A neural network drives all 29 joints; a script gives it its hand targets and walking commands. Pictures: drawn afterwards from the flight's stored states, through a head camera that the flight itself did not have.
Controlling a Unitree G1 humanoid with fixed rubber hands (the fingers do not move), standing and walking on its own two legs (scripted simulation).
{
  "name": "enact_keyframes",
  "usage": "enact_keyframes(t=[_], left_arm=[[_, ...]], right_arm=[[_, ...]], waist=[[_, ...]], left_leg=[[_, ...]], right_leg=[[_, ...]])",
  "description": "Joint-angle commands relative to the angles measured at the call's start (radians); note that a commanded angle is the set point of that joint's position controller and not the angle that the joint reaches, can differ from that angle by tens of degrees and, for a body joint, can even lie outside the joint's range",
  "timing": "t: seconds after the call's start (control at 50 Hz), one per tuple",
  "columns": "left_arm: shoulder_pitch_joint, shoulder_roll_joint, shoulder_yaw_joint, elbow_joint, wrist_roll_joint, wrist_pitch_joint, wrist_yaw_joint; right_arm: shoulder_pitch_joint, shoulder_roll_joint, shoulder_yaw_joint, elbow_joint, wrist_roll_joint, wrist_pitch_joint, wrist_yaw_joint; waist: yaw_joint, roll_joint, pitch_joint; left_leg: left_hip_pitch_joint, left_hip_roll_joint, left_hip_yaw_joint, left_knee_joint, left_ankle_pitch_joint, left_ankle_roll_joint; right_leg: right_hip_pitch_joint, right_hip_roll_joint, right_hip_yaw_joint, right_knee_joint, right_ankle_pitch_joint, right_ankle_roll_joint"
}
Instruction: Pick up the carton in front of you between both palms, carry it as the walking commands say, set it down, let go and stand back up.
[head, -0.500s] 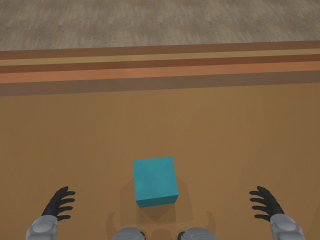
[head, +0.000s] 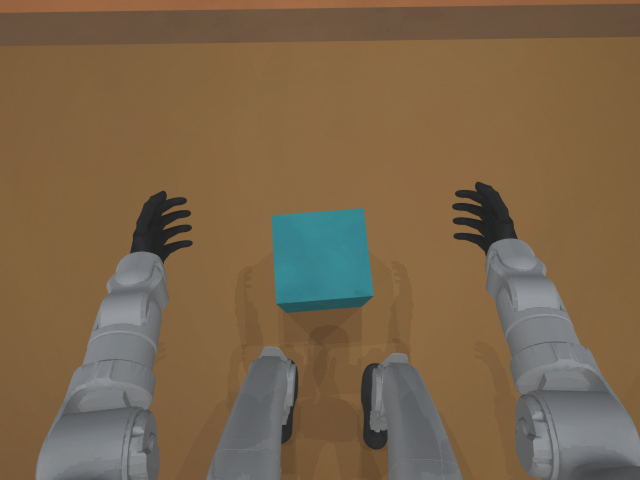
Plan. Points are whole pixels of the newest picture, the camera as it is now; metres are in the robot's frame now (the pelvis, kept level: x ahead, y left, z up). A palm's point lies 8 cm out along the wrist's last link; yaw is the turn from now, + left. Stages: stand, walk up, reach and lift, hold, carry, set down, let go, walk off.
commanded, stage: reach and lift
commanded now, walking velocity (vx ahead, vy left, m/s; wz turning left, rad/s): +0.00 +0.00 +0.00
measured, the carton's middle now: (321, 265) +0.44 +0.04 -0.55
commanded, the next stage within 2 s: none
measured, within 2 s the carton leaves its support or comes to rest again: leaves its support in 2.00 s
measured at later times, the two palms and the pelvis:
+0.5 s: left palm (203, 222) +0.44 +0.23 -0.20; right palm (438, 206) +0.49 -0.16 -0.20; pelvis -0.01 +0.00 -0.08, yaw +0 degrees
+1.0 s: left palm (235, 258) +0.42 +0.22 -0.42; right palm (407, 247) +0.47 -0.15 -0.43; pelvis -0.06 -0.01 -0.27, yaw +0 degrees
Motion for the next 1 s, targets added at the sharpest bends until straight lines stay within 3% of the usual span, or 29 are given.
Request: enact_keyframes(t=[0.0,0.08,0.16,0.28,0.42,0.52,0.64,0.72,0.78,0.88,0.98], left_arm=[[-0.314,0.115,0.044,-0.068,-0.006,-0.008,0.01],[-0.515,0.107,0.066,-0.01,-0.007,0.004,0.022],[-0.615,0.095,0.102,0.042,0.011,0.001,0.038],[-0.59,0.066,0.157,0.046,0.061,-0.052,0.035],[-0.523,0.04,0.168,0.087,0.065,-0.14,0.015],[-0.488,0.056,0.131,0.117,0.013,-0.175,0.019],[-0.488,0.12,0.067,0.054,-0.074,-0.186,0.04],[-0.552,0.163,0.035,-0.004,-0.122,-0.175,0.058],[-0.614,0.182,0.018,-0.007,-0.147,-0.158,0.071],[-0.724,0.187,-0.007,0.121,-0.167,-0.141,0.089],[-0.829,0.193,-0.04,0.254,-0.182,-0.156,0.095]], right_arm=[[-0.348,-0.119,-0.038,-0.045,0.001,-0.007,-0.004],[-0.563,-0.137,-0.054,0.034,-0.001,0.004,-0.006],[-0.686,-0.153,-0.073,0.111,-0.022,-0.001,-0.01],[-0.681,-0.115,-0.108,0.134,-0.077,-0.051,-0.014],[-0.61,-0.046,-0.113,0.138,-0.094,-0.125,-0.034],[-0.556,-0.041,-0.068,0.125,-0.052,-0.154,-0.058],[-0.577,-0.08,0.021,0.009,0.039,-0.164,-0.089],[-0.647,-0.115,0.057,-0.061,0.084,-0.149,-0.107],[-0.702,-0.137,0.066,-0.057,0.1,-0.129,-0.117],[-0.794,-0.16,0.079,0.087,0.134,-0.116,-0.119],[-0.89,-0.179,0.105,0.23,0.168,-0.138,-0.116]], waist=[[0.018,-0.009,-0.666],[0.032,-0.017,-0.741],[0.039,-0.026,-0.862],[0.051,-0.039,-0.958],[0.042,-0.051,-0.92],[0.031,-0.047,-0.964],[0.035,-0.074,-1.159],[0.037,-0.077,-1.236],[0.037,-0.074,-1.21],[0.044,-0.054,-0.973],[0.046,-0.043,-0.844]], left_leg=[[0.221,-0.04,0.033,-0.112,0.12,-0.034],[0.153,-0.041,0.042,-0.09,0.002,-0.032],[0.122,-0.048,0.051,-0.061,0.002,-0.038],[0.074,-0.053,0.063,-0.034,0.152,-0.041],[-0.167,-0.051,0.045,0.124,0.284,-0.039],[-0.313,-0.058,0.037,0.296,0.352,-0.042],[-0.381,-0.068,0.044,0.482,0.406,-0.046],[-0.417,-0.06,0.064,0.582,0.339,-0.051],[-0.451,-0.052,0.076,0.633,0.242,-0.05],[-0.534,-0.027,0.067,0.695,0.037,-0.041],[-0.581,-0.004,0.048,0.756,-0.03,-0.034]], right_leg=[[0.265,0.053,-0.005,-0.094,0.077,0.014],[0.18,0.057,-0.009,-0.067,-0.035,0.011],[0.134,0.065,-0.015,-0.036,-0.043,0.01],[0.113,0.075,-0.013,-0.017,0.081,0.005],[-0.073,0.071,0.008,0.141,0.234,0.011],[-0.214,0.07,0.013,0.32,0.316,0.015],[-0.182,0.075,0.015,0.527,0.417,0.02],[-0.157,0.073,0.003,0.631,0.363,0.021],[-0.195,0.07,-0.011,0.675,0.25,0.019],[-0.388,0.048,-0.012,0.717,0.005,0.014],[-0.492,0.03,0.004,0.776,-0.07,0.01]])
